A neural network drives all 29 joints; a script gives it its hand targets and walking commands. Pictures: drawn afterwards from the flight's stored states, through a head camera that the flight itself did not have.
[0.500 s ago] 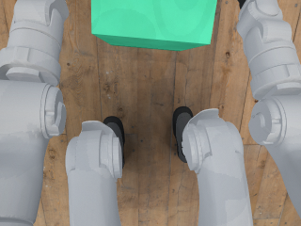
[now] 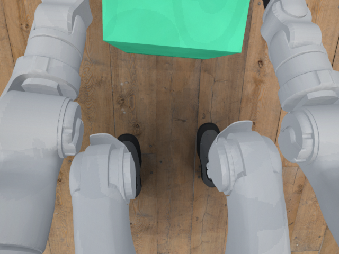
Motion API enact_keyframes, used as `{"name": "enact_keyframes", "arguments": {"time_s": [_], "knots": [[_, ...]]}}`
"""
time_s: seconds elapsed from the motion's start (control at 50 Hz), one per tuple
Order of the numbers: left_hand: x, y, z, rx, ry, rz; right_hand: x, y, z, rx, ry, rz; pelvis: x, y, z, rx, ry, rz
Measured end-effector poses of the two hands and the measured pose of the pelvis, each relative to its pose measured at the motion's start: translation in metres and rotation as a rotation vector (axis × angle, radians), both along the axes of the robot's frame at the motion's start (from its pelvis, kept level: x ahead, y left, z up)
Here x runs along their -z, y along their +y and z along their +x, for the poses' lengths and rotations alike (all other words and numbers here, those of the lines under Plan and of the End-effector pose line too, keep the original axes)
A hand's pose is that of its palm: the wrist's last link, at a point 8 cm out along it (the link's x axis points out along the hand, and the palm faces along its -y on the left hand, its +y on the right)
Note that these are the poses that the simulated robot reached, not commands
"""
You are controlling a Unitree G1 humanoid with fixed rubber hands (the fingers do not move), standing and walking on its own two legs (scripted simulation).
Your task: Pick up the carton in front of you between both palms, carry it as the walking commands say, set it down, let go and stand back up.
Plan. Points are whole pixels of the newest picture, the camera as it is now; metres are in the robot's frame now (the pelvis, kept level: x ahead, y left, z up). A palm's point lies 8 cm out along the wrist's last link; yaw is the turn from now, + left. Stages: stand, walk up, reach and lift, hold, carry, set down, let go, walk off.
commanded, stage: reach and lift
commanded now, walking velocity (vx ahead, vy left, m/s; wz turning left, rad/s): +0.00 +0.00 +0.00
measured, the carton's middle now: out of the picture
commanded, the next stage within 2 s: none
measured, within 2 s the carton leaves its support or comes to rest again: leaves its support in 0.42 s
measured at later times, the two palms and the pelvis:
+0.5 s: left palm out of the picture +0.56 +0.12 -0.15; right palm out of the picture +0.54 -0.18 -0.14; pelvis +0.01 +0.00 +0.00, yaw +1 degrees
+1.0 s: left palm out of the picture +0.51 +0.13 +0.06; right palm out of the picture +0.49 -0.17 +0.05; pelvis -0.01 +0.00 +0.11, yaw +2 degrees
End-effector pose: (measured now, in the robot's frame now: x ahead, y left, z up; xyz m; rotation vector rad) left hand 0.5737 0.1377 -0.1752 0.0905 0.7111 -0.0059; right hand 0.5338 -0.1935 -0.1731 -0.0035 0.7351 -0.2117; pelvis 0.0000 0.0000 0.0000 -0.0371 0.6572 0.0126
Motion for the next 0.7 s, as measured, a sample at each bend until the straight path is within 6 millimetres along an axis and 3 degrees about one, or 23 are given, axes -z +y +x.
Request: {"name": "enact_keyframes", "arguments": {"time_s": [0.08, 0.32, 0.44, 0.52, 0.7], "knots": [[-0.001, -0.012, 0.000, 0.014, -0.001, -0.008, 0.000, 0.017, 0.004, -0.016, -0.007, 0.020, -0.002, 0.000, -0.004, -0.003, -0.014, -0.003], [-0.002, -0.014, 0.002, 0.015, 0.036, -0.016, -0.002, 0.014, 0.007, -0.028, 0.016, 0.038, 0.006, 0.002, 0.001, -0.012, -0.033, -0.002], [-0.008, -0.016, -0.006, -0.008, 0.028, -0.025, -0.016, 0.015, 0.007, 0.005, 0.008, 0.024, 0.007, 0.003, 0.007, -0.012, 0.000, 0.003], [-0.036, -0.017, -0.012, -0.030, -0.005, -0.034, -0.044, 0.017, 0.002, 0.048, -0.030, 0.018, 0.001, 0.001, 0.009, -0.009, 0.032, 0.008], [-0.142, -0.010, -0.038, -0.079, -0.025, -0.054, -0.140, 0.023, -0.021, 0.029, -0.054, 0.047, -0.043, -0.001, -0.001, -0.012, 0.079, 0.013]]}}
